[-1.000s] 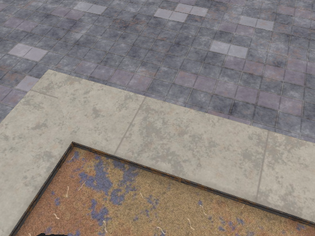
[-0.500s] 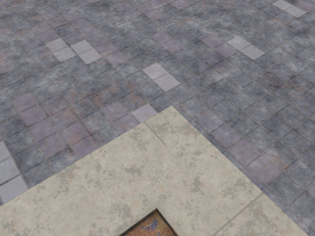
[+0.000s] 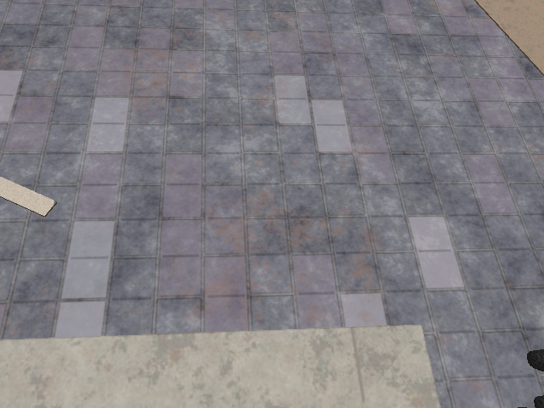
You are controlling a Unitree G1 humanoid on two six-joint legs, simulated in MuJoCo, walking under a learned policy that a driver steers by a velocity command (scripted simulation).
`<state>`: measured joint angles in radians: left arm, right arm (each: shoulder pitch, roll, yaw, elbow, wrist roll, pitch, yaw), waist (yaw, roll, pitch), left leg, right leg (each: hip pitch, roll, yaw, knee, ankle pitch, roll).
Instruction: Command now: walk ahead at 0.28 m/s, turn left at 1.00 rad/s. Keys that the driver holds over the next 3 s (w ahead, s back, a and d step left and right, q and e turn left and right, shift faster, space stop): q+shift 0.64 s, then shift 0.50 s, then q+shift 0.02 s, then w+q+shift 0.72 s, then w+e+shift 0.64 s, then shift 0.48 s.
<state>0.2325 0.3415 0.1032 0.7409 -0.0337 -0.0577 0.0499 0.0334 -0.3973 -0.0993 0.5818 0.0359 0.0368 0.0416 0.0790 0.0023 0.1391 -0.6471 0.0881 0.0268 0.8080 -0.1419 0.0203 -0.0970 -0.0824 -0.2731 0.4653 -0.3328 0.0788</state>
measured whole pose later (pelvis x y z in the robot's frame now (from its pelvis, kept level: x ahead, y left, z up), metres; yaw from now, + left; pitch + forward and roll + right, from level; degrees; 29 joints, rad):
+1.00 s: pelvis +0.23 +0.00 +0.01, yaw +48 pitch +1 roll -1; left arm 0.17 0.33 0.08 0.77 -0.01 0.03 0.02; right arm 0.11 -0.24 -0.03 0.63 -0.02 0.03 -0.01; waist 0.04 -0.07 0.08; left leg -0.28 -0.04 -0.03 0.47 -0.22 0.05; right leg -0.41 -0.05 -0.03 0.89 -0.48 0.03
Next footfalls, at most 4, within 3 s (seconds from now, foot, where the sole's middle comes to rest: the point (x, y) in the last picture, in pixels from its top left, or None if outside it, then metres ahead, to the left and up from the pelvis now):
0.08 left None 0.24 0.09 -0.76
0.50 right None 0.38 -0.08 -0.76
0.88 left None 0.20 0.10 -0.76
1.30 right None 0.36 -0.06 -0.76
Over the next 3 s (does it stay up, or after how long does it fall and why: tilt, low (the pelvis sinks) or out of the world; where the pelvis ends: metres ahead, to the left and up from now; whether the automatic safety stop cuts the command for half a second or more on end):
stays up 0.52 1.27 0.01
